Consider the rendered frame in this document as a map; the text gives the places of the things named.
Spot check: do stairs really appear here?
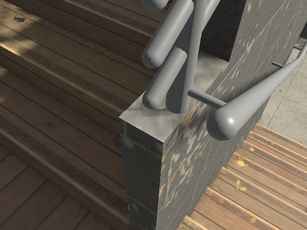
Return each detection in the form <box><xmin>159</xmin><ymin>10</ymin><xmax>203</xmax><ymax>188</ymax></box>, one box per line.
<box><xmin>177</xmin><ymin>123</ymin><xmax>307</xmax><ymax>230</ymax></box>
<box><xmin>0</xmin><ymin>0</ymin><xmax>174</xmax><ymax>230</ymax></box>

